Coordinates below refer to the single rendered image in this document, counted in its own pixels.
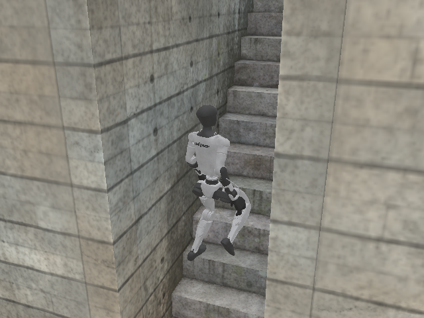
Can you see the robot right hand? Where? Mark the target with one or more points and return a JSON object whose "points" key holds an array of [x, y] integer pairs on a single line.
{"points": [[239, 205]]}

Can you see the left robot forearm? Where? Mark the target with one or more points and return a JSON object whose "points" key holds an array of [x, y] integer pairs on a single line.
{"points": [[196, 168]]}

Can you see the right robot forearm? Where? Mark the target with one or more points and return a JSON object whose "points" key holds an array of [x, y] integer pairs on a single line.
{"points": [[229, 188]]}

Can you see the humanoid robot torso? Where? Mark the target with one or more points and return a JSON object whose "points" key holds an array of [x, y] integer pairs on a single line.
{"points": [[206, 152]]}

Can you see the right robot upper arm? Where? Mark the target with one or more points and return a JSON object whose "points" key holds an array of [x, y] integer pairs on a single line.
{"points": [[222, 145]]}

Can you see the robot right thigh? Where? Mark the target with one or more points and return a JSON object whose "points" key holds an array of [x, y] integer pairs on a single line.
{"points": [[225, 198]]}

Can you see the left robot upper arm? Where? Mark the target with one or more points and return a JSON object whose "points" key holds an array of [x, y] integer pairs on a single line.
{"points": [[190, 158]]}

